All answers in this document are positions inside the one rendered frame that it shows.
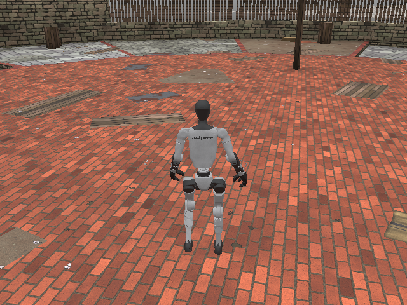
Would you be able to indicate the robot left forearm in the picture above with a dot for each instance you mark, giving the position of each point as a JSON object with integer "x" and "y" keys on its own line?
{"x": 174, "y": 165}

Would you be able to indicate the left robot thigh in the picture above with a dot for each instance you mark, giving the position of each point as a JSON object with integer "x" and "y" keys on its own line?
{"x": 189, "y": 189}

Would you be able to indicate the left robot hand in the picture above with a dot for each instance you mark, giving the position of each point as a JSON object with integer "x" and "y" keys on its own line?
{"x": 172, "y": 175}

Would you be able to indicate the robot torso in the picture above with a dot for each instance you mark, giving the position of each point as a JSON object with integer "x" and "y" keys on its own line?
{"x": 203, "y": 149}

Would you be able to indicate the robot right forearm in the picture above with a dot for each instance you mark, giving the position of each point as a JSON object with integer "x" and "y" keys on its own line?
{"x": 237, "y": 166}

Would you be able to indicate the robot left upper arm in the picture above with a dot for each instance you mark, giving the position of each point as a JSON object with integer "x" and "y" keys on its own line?
{"x": 183, "y": 133}

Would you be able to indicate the right robot hand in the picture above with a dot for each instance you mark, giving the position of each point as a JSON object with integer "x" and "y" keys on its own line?
{"x": 243, "y": 178}

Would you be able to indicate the robot right upper arm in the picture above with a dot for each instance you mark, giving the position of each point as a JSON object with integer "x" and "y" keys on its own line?
{"x": 226, "y": 141}

